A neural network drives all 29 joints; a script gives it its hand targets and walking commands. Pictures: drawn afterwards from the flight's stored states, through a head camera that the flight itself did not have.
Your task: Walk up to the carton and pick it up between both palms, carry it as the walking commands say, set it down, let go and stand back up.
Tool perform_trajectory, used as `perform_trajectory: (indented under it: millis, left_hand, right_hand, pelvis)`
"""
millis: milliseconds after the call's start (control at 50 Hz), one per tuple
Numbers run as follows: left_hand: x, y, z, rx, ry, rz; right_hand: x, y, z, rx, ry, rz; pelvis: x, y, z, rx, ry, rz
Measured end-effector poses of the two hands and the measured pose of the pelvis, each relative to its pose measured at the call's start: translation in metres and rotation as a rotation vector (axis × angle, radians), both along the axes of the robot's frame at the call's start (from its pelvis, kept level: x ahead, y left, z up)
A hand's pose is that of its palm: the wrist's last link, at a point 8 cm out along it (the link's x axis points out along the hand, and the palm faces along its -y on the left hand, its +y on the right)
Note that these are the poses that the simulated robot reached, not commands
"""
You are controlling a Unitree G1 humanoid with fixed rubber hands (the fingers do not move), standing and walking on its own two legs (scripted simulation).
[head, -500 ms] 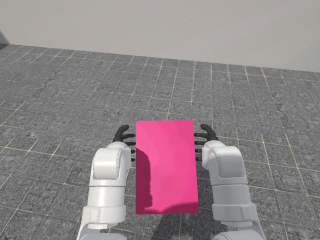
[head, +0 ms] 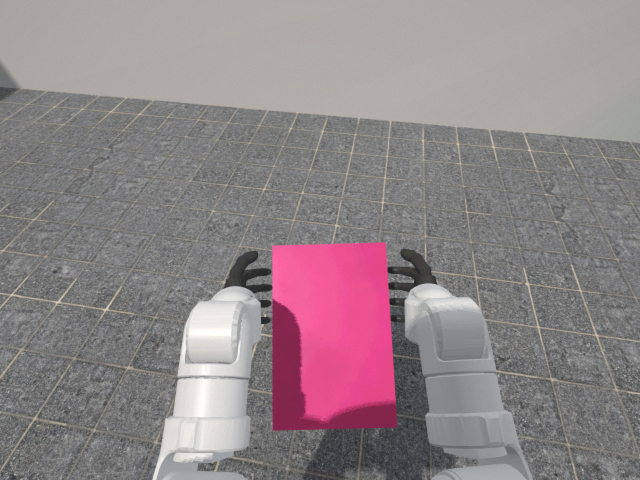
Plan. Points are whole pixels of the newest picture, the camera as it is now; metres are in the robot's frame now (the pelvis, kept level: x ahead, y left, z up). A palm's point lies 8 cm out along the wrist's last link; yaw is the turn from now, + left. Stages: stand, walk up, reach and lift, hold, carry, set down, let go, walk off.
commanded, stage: hold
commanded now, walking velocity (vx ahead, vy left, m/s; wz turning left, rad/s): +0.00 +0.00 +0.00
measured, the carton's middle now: (330, 329) +0.33 +0.00 -0.03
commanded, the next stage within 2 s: set down in 0.64 s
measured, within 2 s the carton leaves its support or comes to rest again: neither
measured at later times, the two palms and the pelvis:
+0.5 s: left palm (204, 335) +0.27 +0.16 +0.06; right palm (392, 314) +0.30 -0.07 +0.06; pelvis -0.03 +0.00 +0.00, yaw +4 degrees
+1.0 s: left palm (237, 333) +0.29 +0.12 +0.03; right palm (410, 317) +0.31 -0.10 +0.04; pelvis -0.03 -0.02 +0.00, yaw +3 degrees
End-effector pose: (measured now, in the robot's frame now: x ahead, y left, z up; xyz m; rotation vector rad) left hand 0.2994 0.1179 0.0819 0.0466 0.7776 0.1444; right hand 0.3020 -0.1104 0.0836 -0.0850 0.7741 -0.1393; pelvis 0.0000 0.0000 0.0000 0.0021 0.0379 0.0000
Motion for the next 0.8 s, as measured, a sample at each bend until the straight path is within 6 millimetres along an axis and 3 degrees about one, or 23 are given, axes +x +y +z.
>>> perform_trajectory:
  millis: [100, 160, 400, 640, 800]
  left_hand:
    - [0.005, 0.006, -0.034, -0.017, -0.005, -0.004]
    - [-0.004, 0.016, -0.044, -0.013, -0.036, 0.020]
    - [-0.025, 0.044, -0.025, -0.011, -0.094, 0.132]
    - [-0.029, 0.029, -0.025, -0.017, -0.095, 0.142]
    - [-0.017, 0.005, -0.024, 0.029, -0.073, 0.062]
  right_hand:
    - [0.010, 0.004, -0.034, -0.013, -0.003, 0.045]
    - [0.009, 0.012, -0.039, -0.018, -0.034, 0.098]
    - [0.002, 0.040, -0.024, 0.051, -0.100, 0.187]
    - [-0.007, 0.027, -0.022, 0.079, -0.113, 0.116]
    - [-0.007, 0.006, -0.022, 0.022, -0.096, 0.047]
  pelvis:
    - [-0.009, 0.000, 0.004, 0.004, -0.093, -0.006]
    - [-0.011, -0.002, 0.005, 0.011, -0.104, -0.001]
    - [-0.019, 0.001, 0.004, 0.014, -0.168, 0.043]
    - [-0.032, -0.003, -0.005, 0.020, -0.240, 0.075]
    - [-0.031, -0.008, -0.001, 0.012, -0.228, 0.057]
